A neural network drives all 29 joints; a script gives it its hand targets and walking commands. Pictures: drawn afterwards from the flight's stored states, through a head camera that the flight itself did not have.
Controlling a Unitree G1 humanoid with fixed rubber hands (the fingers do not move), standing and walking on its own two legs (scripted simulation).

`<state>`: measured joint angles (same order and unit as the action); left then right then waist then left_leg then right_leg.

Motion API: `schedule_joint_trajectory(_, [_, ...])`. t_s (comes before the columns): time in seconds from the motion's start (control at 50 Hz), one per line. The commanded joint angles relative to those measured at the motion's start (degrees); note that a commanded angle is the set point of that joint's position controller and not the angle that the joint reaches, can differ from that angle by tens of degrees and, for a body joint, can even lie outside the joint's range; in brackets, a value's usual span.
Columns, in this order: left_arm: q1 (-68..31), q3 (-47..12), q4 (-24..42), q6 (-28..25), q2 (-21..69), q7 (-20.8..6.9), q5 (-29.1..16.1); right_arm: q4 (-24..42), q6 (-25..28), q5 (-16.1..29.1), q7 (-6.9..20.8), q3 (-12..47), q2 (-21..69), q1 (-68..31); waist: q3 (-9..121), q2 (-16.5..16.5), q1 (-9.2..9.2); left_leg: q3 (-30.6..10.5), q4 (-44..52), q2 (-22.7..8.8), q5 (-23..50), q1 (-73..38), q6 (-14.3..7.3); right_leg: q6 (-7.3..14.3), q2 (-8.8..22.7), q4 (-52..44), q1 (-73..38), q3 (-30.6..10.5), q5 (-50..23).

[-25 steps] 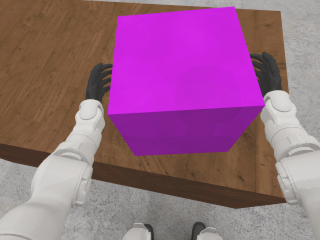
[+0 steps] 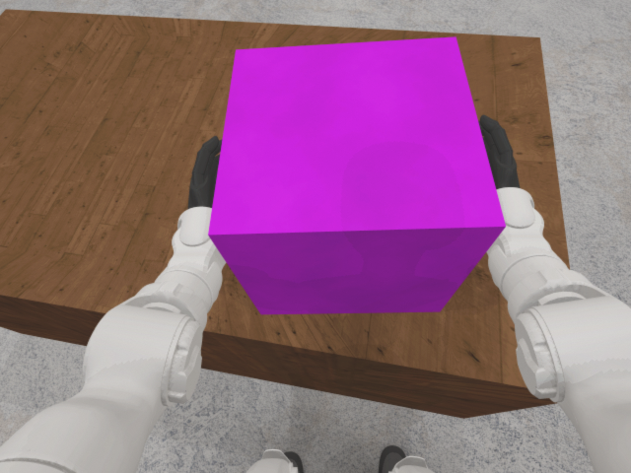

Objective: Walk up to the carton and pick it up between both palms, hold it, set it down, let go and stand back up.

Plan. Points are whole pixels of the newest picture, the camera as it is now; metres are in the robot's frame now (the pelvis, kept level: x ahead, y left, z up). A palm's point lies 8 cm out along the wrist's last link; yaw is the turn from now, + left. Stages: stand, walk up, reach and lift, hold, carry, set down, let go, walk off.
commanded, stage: reach and lift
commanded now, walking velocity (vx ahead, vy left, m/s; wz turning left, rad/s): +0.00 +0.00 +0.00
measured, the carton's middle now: (346, 192) +0.49 +0.01 -0.01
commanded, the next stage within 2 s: none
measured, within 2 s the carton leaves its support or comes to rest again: neither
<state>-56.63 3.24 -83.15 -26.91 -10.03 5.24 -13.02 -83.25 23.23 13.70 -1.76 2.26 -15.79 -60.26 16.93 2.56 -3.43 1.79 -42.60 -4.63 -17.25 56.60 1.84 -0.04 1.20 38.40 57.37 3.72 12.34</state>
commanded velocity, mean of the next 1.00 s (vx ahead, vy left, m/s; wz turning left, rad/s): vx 0.00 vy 0.00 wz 0.00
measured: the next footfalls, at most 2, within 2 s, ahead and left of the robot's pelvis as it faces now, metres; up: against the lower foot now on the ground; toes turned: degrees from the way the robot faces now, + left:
none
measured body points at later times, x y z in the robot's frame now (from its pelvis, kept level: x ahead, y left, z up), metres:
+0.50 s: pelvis +0.00 +0.00 +0.01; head +0.14 -0.01 +0.43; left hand +0.46 +0.19 +0.03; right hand +0.49 -0.18 +0.04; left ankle +0.00 +0.13 -0.70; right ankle +0.03 -0.12 -0.70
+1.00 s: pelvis +0.03 +0.01 +0.03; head +0.17 +0.00 +0.45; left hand +0.46 +0.19 +0.02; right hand +0.48 -0.18 +0.03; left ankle +0.00 +0.13 -0.70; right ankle +0.03 -0.12 -0.70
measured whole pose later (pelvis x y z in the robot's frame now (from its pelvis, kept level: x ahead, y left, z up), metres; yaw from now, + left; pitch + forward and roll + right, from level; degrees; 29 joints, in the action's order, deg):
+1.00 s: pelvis +0.03 +0.01 +0.03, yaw +1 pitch +28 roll -2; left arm -48.5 19.6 -82.0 -40.7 -6.2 3.4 1.2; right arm -84.7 38.6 -13.5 0.7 -25.0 -12.6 -53.8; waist 10.9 4.1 -0.8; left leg 2.0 -31.0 -3.5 -14.5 44.4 0.8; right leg -1.1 1.7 25.1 44.0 4.2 8.8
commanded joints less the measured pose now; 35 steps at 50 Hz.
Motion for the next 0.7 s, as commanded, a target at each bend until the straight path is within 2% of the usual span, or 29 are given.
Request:
schedule_joint_trajectory(0.0, [-23.12, -1.26, 6.25, -2.33, -3.38, -0.72, 0.67, 7.78, 1.78, -0.70, 0.20, -0.79, -4.16, -23.52, 41.46, -3.96, 1.71, 1.57, 1.57, 4.28, 25.70, -18.56, 3.14, -1.17, -3.52, -0.23, -32.33, -1.68, -24.30])
schedule_joint_trajectory(0.12, [-23.44, -0.67, 5.55, -2.81, -2.16, -0.63, 1.42, 7.56, 1.76, -2.19, 0.79, -2.09, -3.02, -23.88, 40.04, -4.46, 1.28, 1.51, 2.10, 4.01, 25.32, -18.99, 2.76, -0.87, -3.39, -0.85, -30.98, -1.61, -22.61])
schedule_joint_trajectory(0.2, [-23.90, -0.65, 6.28, -3.03, -1.47, -0.42, 2.01, 7.04, 2.03, -2.95, 1.23, -2.70, -2.96, -23.58, 40.71, -2.70, 0.73, 1.58, 1.75, 3.87, 26.52, -21.19, 3.29, -0.48, -3.72, -1.11, -29.54, -1.15, -21.86])
schedule_joint_trajectory(0.24, [-24.13, -0.93, 5.57, -2.91, -0.15, -0.63, 1.76, 7.04, 1.78, -3.37, 1.75, -2.81, -1.59, -24.61, 39.63, -3.84, 0.52, 1.63, 1.93, 3.73, 25.23, -20.95, 2.70, -0.44, -3.66, -1.83, -28.89, -1.24, -19.67])
schedule_joint_trajectory(0.26, [-24.42, -1.11, 6.04, -3.21, 0.41, -0.83, 1.65, 6.90, 1.77, -3.91, 1.80, -3.14, -0.87, -24.37, 39.94, -4.06, 1.11, 1.66, 1.80, 3.88, 25.41, -20.19, 2.52, -0.62, -3.47, -1.69, -29.64, -1.51, -20.82])
schedule_joint_trajectory(0.3, [-23.64, -0.01, 5.09, -3.27, 0.70, -1.16, 2.60, 6.49, 1.79, -5.43, 1.95, -4.07, -0.43, -24.22, 39.33, -4.98, 0.94, 1.99, 2.32, 3.98, 24.27, -18.89, 2.19, -0.85, -3.27, -1.55, -31.16, -1.55, -21.26])
schedule_joint_trajectory(0.34, [-24.11, 0.50, 5.65, -3.74, 2.26, -1.60, 3.76, 6.30, 2.16, -6.80, 2.14, -4.90, 1.98, -24.13, 39.14, -4.34, 1.05, 2.03, 2.45, 4.21, 24.61, -18.25, 2.14, -0.95, -2.95, -1.58, -32.25, -1.74, -22.40])
schedule_joint_trajectory(0.42, [-24.13, 2.92, 6.97, -4.97, 9.29, -3.68, 8.45, 5.78, 3.89, -13.77, 3.94, -8.90, 9.86, -23.40, 38.14, -3.61, 1.71, 2.13, 3.98, 4.13, 25.79, -20.36, 2.18, -0.92, -2.91, -2.92, -33.15, -0.87, -24.55])
schedule_joint_trajectory(0.5, [-21.45, 5.83, 2.51, -6.17, 24.05, -8.75, 17.68, 2.05, 6.68, -27.93, 8.66, -14.45, 27.44, -20.41, 29.20, -3.43, 2.72, 2.60, 7.17, 4.16, 22.95, -22.21, 1.31, -0.58, -2.25, -6.36, -34.54, 0.82, -24.60])
schedule_joint_trajectory(0.54, [-19.13, 7.71, -0.51, -7.66, 26.02, -10.04, 20.75, -0.22, 8.25, -33.44, 9.69, -17.38, 30.98, -16.88, 25.75, -3.65, 3.41, 3.08, 9.25, 4.51, 18.99, -19.73, 0.56, -0.77, -1.65, -6.98, -37.45, 0.59, -25.40])
schedule_joint_trajectory(0.58, [-17.41, 8.85, -1.30, -8.50, 25.94, -10.11, 22.21, -1.99, 9.07, -36.20, 9.68, -18.65, 32.42, -14.01, 23.36, -4.17, 3.72, 3.05, 11.38, 4.52, 16.97, -17.94, -0.14, -1.19, -1.52, -7.35, -40.15, 0.37, -26.62])
schedule_joint_trajectory(0.64, [-16.28, 9.25, -0.75, -9.10, 25.55, -9.38, 23.21, -3.08, 9.39, -37.83, 9.78, -18.62, 33.75, -11.58, 22.47, -4.02, 3.40, 3.01, 12.95, 4.57, 15.90, -17.43, -0.76, -1.23, -1.34, -8.84, -39.94, 0.04, -24.67])
schedule_joint_trajectory(0.68, [-15.37, 7.85, -0.48, -9.33, 26.30, -8.98, 23.00, -3.73, 9.69, -38.32, 9.92, -18.58, 33.53, -10.24, 23.31, -3.81, 4.06, 2.54, 13.00, 4.19, 18.06, -19.79, -0.47, -1.06, -1.73, -9.52, -38.45, 0.67, -25.35])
